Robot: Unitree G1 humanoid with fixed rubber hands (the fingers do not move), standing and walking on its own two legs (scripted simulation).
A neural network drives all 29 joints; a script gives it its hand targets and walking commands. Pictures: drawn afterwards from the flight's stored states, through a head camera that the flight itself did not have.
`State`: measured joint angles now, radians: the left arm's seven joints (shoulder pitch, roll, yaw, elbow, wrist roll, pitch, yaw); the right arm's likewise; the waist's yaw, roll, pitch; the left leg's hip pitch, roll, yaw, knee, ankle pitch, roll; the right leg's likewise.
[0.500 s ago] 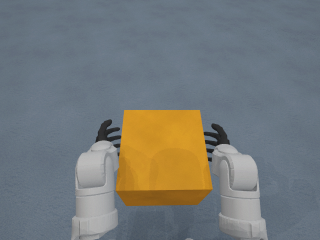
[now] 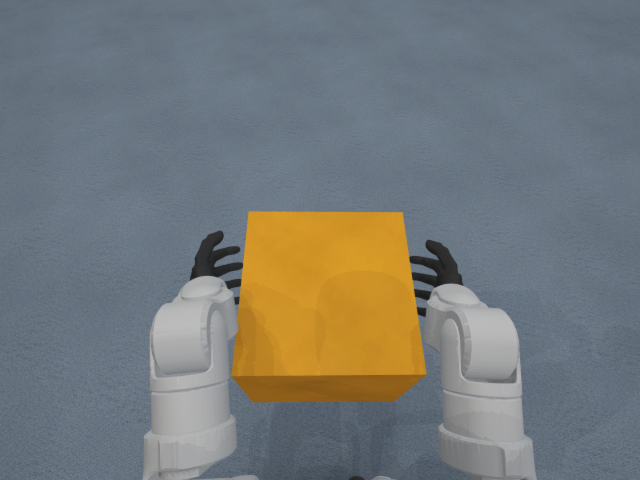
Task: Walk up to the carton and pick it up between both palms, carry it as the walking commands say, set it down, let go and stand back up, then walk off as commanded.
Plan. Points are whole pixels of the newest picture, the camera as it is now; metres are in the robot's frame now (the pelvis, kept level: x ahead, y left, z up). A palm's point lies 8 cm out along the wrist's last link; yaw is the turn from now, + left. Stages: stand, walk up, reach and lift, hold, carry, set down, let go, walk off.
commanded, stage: carry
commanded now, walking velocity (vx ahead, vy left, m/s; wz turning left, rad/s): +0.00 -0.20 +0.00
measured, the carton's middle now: (325, 310) +0.33 +0.01 +0.00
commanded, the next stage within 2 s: none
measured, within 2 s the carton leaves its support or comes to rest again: neither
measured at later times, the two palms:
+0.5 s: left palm (227, 339) +0.26 +0.12 +0.06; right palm (470, 342) +0.26 -0.16 +0.05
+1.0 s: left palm (222, 399) +0.20 +0.11 +0.08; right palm (504, 396) +0.20 -0.17 +0.08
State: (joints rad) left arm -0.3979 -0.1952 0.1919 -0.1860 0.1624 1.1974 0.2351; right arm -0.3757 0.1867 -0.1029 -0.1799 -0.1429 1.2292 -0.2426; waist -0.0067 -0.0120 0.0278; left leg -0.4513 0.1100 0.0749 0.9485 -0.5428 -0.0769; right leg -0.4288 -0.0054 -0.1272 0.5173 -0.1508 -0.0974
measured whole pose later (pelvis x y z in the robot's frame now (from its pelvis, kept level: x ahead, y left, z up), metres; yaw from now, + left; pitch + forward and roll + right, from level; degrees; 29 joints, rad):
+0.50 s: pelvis -0.04 -0.03 +0.00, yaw -1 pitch +4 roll +0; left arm -0.38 -0.19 0.19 -0.17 0.16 1.20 0.24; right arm -0.38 0.19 -0.10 -0.14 -0.16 1.23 -0.22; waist 0.02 0.01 0.04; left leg -0.37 0.16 0.09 0.66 -0.38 -0.09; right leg -0.43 0.01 -0.13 0.55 -0.17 -0.06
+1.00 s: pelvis -0.10 -0.04 +0.00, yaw +1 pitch +1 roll -1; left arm -0.38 -0.19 0.19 -0.19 0.16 1.22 0.23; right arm -0.37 0.19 -0.10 -0.15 -0.14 1.25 -0.23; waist -0.01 -0.01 0.04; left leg -0.24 0.10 0.10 0.58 -0.34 -0.02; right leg -0.47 0.01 -0.16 0.67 -0.25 -0.06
